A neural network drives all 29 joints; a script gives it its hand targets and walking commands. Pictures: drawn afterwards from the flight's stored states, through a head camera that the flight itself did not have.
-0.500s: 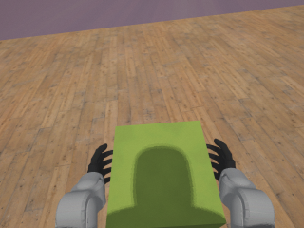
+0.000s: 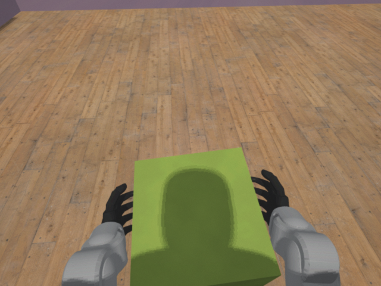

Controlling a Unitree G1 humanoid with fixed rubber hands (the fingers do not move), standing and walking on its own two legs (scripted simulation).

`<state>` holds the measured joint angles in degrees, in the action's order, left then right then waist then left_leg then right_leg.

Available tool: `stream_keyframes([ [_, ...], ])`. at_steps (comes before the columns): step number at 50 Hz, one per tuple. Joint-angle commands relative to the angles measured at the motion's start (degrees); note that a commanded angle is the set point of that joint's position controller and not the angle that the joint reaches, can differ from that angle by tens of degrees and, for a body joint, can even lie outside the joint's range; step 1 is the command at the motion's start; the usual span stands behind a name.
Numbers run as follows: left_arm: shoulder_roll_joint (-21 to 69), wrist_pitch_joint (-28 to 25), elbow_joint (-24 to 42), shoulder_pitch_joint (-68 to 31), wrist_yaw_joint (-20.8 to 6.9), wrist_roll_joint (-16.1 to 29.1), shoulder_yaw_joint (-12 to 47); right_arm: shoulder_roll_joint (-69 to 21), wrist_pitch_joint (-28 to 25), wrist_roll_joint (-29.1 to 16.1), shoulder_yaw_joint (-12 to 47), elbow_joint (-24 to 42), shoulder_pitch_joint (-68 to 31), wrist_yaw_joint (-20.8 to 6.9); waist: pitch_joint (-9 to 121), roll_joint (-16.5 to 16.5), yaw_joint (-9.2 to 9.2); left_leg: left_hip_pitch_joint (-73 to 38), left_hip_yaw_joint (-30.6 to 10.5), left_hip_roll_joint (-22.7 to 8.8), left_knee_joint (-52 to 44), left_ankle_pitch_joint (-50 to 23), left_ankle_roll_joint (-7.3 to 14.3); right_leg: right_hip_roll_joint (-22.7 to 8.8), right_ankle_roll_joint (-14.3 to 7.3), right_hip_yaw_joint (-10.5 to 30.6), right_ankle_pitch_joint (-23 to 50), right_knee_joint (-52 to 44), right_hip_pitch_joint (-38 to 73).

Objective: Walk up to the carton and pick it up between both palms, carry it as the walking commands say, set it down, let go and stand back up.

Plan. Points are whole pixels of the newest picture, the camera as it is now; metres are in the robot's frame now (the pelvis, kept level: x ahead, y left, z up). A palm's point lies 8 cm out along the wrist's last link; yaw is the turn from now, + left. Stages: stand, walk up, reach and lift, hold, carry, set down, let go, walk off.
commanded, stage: carry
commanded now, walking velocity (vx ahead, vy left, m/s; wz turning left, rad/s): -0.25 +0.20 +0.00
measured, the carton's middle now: (198, 232) +0.24 +0.01 +0.02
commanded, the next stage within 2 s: none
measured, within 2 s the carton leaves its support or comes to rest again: neither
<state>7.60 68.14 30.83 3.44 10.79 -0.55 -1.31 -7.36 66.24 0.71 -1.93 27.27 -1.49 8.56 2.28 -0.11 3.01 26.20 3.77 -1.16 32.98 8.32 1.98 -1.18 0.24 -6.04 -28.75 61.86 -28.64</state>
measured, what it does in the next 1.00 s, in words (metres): walks backwards: right foot, then left foot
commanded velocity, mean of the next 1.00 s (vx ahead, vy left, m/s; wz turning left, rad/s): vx -0.17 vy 0.21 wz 0.00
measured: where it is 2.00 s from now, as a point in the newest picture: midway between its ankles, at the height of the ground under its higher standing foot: outside the picture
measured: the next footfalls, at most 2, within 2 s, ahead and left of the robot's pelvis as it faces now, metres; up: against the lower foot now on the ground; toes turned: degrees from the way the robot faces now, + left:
right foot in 0.08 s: -0.01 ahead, -0.07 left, +0.00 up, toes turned -8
left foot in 0.44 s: -0.15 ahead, +0.27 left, +0.00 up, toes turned +3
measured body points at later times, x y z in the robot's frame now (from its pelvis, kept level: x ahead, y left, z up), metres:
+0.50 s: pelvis -0.20 +0.14 +0.00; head -0.19 +0.15 +0.45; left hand +0.05 +0.29 +0.07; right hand +0.07 +0.00 +0.09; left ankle -0.19 +0.27 -0.73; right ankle -0.08 -0.04 -0.70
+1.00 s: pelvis -0.38 +0.25 +0.02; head -0.37 +0.21 +0.47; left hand -0.12 +0.37 +0.11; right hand -0.12 +0.08 +0.10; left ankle -0.38 +0.43 -0.63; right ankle -0.35 +0.13 -0.72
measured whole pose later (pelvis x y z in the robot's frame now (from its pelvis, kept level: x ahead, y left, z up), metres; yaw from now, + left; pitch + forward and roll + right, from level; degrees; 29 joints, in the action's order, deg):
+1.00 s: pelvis -0.38 +0.25 +0.02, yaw +0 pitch +1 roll +5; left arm 7.6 66.4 31.0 2.7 9.2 -1.5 -1.2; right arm -7.3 67.8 0.6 -2.4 29.3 -4.2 9.6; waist 1.4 0.2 -3.8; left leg 31.6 -1.4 0.4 63.2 22.0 -1.8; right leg -8.0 0.6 -3.3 -11.7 28.4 -18.1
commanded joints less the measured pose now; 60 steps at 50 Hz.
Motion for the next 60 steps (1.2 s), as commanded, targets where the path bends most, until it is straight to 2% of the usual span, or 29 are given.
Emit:
stream_keyframes([
  [1, 46.95, -2.23, 7.96, -31.03, -10.05, 17.65, 38.65, -46.84, -1.02, -11.0, 31.67, 5.51, -15.95, -6.73, 19.03, -10.52, -2.93, -12.49, -13.62, -13.66, -13.41, 0.41, 7.5, -0.87, -1.83, 1.08, 0.18, -28.83, 12.02],
  [3, 45.33, -1.33, 3.61, -26.35, -10.83, 16.02, 35.2, -46.08, -0.13, -10.96, 34.13, 5.77, -17.43, -6.2, 15.5, 4.18, -2.08, 1.96, -7.89, -7.36, -5.71, 8.25, 2.41, -9.02, -3.14, 10.24, 4.45, -44.32, 24.88],
  [4, 44.74, -1.22, 2.85, -25.1, -10.99, 15.95, 34.06, -45.93, 0.35, -9.78, 33.67, 6.41, -15.8, -5.64, 16.18, 21.21, -2.99, 14.39, -2.83, -1.1, 10.87, 19.7, -1.46, -29.17, -6.06, 32.61, 20.92, -44.82, 29.78],
  [5, 46.36, -1.94, 1.36, -24.37, -11.29, 15.58, 33.0, -46.12, 0.33, -11.51, 35.96, 10.11, -21.67, -6.19, 9.72, 26.35, -1.97, 15.61, -6.51, 2.47, 27.02, 25.53, -2.66, -37.47, -13.93, 36.67, 26.65, -50.95, 14.27],
  [7, 48.56, -1.66, 2.97, -26.34, -11.74, 14.85, 32.71, -50.55, 0.35, -14.61, 37.36, 9.53, -28.03, -7.27, 5.51, 6.99, -2.77, 10.24, -9.0, 1.03, 39.78, 15.47, -3.08, -25.74, -10.29, 20.45, 18.33, -47.86, 5.52],
  [8, 47.56, -2.22, 5.22, -28.94, -11.59, 14.42, 32.72, -51.33, 0.35, -14.29, 37.71, 7.58, -27.13, -7.5, 5.01, 5.86, -3.22, 8.74, -8.64, 1.44, 41.99, 11.52, -3.14, -20.6, -7.62, 12.38, 15.24, -46.59, 4.13],
  [12, 46.06, -3.5, 10.5, -28.93, -10.29, 13.11, 32.23, -52.36, 0.01, -17.21, 39.66, 9.16, -26.11, -7.94, 11.26, 8.37, -3.82, 7.56, -2.82, 1.6, 31.63, 10.96, -4.85, -15.92, -4.74, 6.46, 23.05, -42.38, 15.13],
  [19, 43.02, -0.99, 7.65, -24.13, -8.57, 12.13, 31.83, -47.47, 2.98, -15.58, 36.55, 5.3, -19.56, -7.2, 16.27, 17.02, -3.01, -5.16, 2.76, 3.04, 1.57, 17.51, -3.43, -17.92, -5.11, 11.1, 32.49, -41.79, 20.1],
  [21, 44.64, -0.68, 6.73, -25.27, -8.76, 12.35, 33.32, -47.69, 2.64, -15.23, 35.43, 5.82, -20.61, -7.66, 18.55, 4.46, -3.34, -15.43, -1.97, -0.58, -16.4, 11.95, -1.88, -12.26, -1.67, 6.59, 21.95, -30.99, 13.72],
  [22, 44.78, -0.84, 8.33, -27.14, -8.89, 13.12, 34.74, -48.12, 2.22, -14.7, 34.34, 4.22, -19.2, -7.79, 17.6, -11.82, -3.08, -17.93, -14.31, -12.19, -16.8, 0.4, 1.2, -5.8, 0.56, 0.58, 3.57, -21.61, 2.18],
  [23, 44.6, -0.43, 6.24, -26.22, -8.63, 12.82, 34.55, -45.46, 2.3, -13.76, 33.09, 3.85, -18.5, -7.98, 14.11, -20.93, -2.85, -15.79, -20.72, -22.98, -13.71, -20.37, 5.26, -0.2, 1.62, -3.12, -10.92, -5.95, -7.98],
  [24, 47.71, -0.98, 8.44, -31.01, -9.22, 15.27, 38.47, -47.06, 1.48, -13.6, 32.56, 4.85, -20.41, -8.84, 14.41, -19.71, -4.14, -8.66, -17.12, -22.51, -12.8, -27.72, 11.18, 0.63, 0.14, 3.37, -11.44, 7.16, -3.09],
  [26, 52.35, -1.64, 9.4, -35.32, -10.66, 17.57, 40.3, -51.37, 0.08, -14.08, 32.48, 7.39, -22.62, -9.11, 10.37, -11.07, -3.23, -0.81, -9.23, -13.36, -13.99, -9.42, 7.99, 0.43, -1.13, 5.67, -1.22, 15.95, -1.94],
  [28, 54.58, -2.99, 10.62, -37.83, -10.77, 19.4, 41.93, -52.28, -1.38, -14.44, 31.21, 7.92, -22.86, -9.49, 13.59, -13.6, -3.14, -10.92, -5.13, -11.78, -10.83, -13.2, 7.01, 0.45, -0.2, 4.13, 2.55, 14.38, -7.12],
  [36, 46.98, -1.86, 7.89, -28.9, -10.06, 17.06, 37.32, -47.26, -0.61, -12.02, 33.76, 8.05, -16.95, -6.94, 21.01, -6.7, -3.15, -19.89, -14.54, -12.18, -10.93, -15.8, 9.6, 0.36, -1.82, 0.21, 0.91, -31.33, 11.57],
  [38, 45.86, -1.31, 4.64, -25.96, -10.78, 16.32, 34.48, -46.19, 0.13, -11.67, 34.85, 7.0, -16.96, -6.49, 18.83, 2.55, -2.32, -6.18, -10.85, -8.19, -4.87, -7.79, 4.6, -9.25, -2.89, 9.29, 12.35, -44.36, 25.2],
  [39, 43.8, -0.89, 2.69, -24.69, -10.93, 15.53, 33.24, -44.92, 0.91, -10.48, 34.41, 6.49, -15.89, -6.28, 17.43, 19.56, -3.05, 9.03, -5.4, -2.0, 5.46, 15.43, 1.0, -26.67, -6.93, 27.71, 33.1, -43.69, 32.41],
  [40, 45.7, -1.54, 0.23, -24.44, -10.92, 14.78, 31.58, -45.0, 1.12, -12.01, 35.86, 9.79, -22.47, -6.7, 11.89, 29.95, -1.47, 13.67, -3.22, 3.26, 22.58, 25.87, -1.22, -36.96, -17.04, 32.46, 47.25, -46.99, 22.45],
  [41, 46.36, -1.72, 1.46, -24.97, -10.87, 14.06, 31.14, -47.07, 0.88, -13.85, 36.68, 9.92, -26.27, -7.38, 7.96, 15.45, -2.0, 9.65, -9.22, 0.95, 34.26, 22.19, -1.76, -30.38, -15.83, 23.99, 47.03, -45.36, 14.76],
  [43, 49.46, -2.38, 4.23, -28.6, -11.33, 14.1, 32.32, -52.82, 0.3, -15.56, 38.35, 7.39, -27.46, -8.12, 7.38, 3.88, -3.06, 8.05, -9.34, 1.58, 38.71, 14.34, -1.99, -21.54, -9.7, 12.23, 38.66, -42.65, 12.3],
  [45, 49.07, -3.82, 9.54, -30.78, -11.43, 14.52, 32.65, -54.85, -0.7, -17.05, 39.81, 8.99, -27.25, -8.62, 9.72, 6.17, -3.9, 10.06, -6.51, 2.03, 35.29, 12.04, -3.0, -17.15, -6.11, 7.86, 43.43, -39.17, 19.2],
  [48, 44.97, -3.08, 7.87, -24.91, -10.14, 12.3, 30.94, -50.98, 0.55, -17.26, 39.33, 8.26, -24.3, -7.66, 13.47, 9.67, -3.7, 8.11, -2.67, 2.02, 30.72, 14.79, -4.77, -16.62, -6.2, 7.79, 47.79, -38.34, 23.14],
  [52, 42.88, -1.85, 5.8, -22.88, -9.79, 11.12, 29.91, -49.11, 2.32, -17.22, 39.21, 6.93, -25.0, -7.78, 14.58, 15.79, -2.98, -1.14, 1.42, 2.19, 9.75, 15.63, -3.12, -16.59, -3.23, 11.18, -2.39, -50.24, 16.88],
  [54, 43.62, -2.01, 8.14, -26.18, -9.41, 11.65, 31.74, -49.77, 2.44, -17.24, 38.34, 6.68, -25.01, -8.18, 13.95, 17.4, -2.38, -6.46, 3.35, 2.89, -2.13, 19.14, -2.07, -15.56, -3.67, 11.04, -6.67, -52.24, 16.87],
  [56, 45.15, -1.52, 7.36, -25.21, -9.41, 12.08, 33.07, -49.95, 2.53, -16.45, 36.98, 5.08, -22.33, -8.22, 18.23, 6.98, -2.7, -17.49, 5.49, 4.09, -14.16, 14.44, -1.28, -12.57, -2.63, 5.79, -4.02, -42.64, 15.86],
  [57, 45.12, -1.76, 7.35, -26.21, -9.39, 12.38, 33.68, -49.97, 2.04, -16.36, 36.32, 4.86, -22.78, -8.17, 19.52, 0.18, -2.85, -24.74, 1.83, 0.54, -19.38, 17.56, -0.77, -7.66, -0.69, -0.46, 1.79, -31.36, 10.95],
  [58, 45.05, -1.4, 7.43, -28.45, -9.67, 12.37, 33.23, -49.44, 1.97, -15.66, 35.4, 3.68, -22.34, -8.23, 14.53, -12.06, -3.81, -25.85, -12.95, -11.83, -26.48, 33.05, 2.65, -3.25, 2.17, -7.01, 2.75, -18.17, -2.08],
  [59, 45.16, -1.1, 7.46, -28.76, -10.07, 12.71, 34.83, -47.3, 1.7, -13.85, 33.65, 2.39, -19.84, -8.35, 10.17, -18.94, -3.79, -22.27, -21.98, -19.5, -30.58, 43.98, 6.89, -2.87, 2.86, -4.46, 1.39, -12.01, -9.63],
  [60, 46.23, -1.0, 9.06, -33.38, -10.93, 14.57, 37.47, -48.13, 1.23, -12.23, 32.8, 2.55, -20.45, -8.32, 3.31, -14.25, -4.23, -15.38, -23.92, -19.06, -33.0, 41.79, 8.65, -3.52, 2.68, 0.18, 4.84, -7.02, -9.36],
])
